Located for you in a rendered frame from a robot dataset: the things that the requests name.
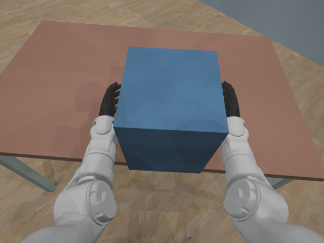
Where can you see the robot right upper arm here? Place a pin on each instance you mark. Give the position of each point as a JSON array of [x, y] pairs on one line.
[[260, 215]]

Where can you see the robot left forearm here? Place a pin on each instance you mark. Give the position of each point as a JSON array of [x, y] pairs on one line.
[[99, 157]]

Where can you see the robot right forearm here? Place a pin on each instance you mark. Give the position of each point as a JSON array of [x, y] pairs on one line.
[[238, 159]]

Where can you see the carton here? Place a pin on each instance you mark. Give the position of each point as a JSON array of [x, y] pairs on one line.
[[170, 114]]

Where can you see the table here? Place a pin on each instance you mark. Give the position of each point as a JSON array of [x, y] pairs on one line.
[[51, 93]]

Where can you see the robot left upper arm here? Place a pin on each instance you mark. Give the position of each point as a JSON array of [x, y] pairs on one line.
[[81, 214]]

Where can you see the right robot hand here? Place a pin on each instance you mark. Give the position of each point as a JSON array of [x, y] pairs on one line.
[[230, 100]]

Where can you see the left robot hand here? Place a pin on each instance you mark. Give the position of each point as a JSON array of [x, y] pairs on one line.
[[109, 101]]

